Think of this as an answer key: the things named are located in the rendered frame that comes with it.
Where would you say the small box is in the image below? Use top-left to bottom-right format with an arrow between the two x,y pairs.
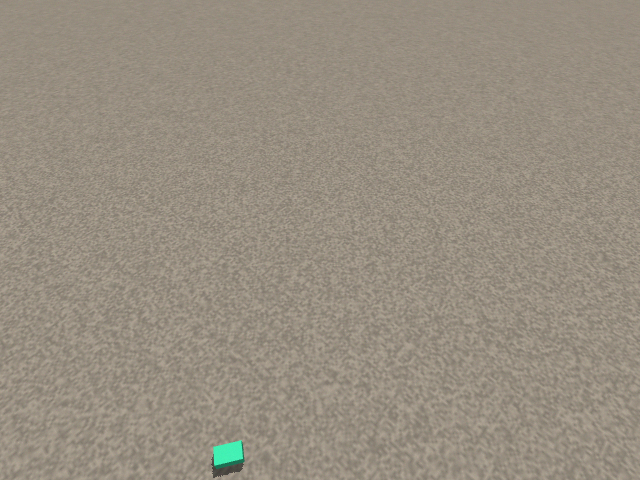
213,440 -> 245,469

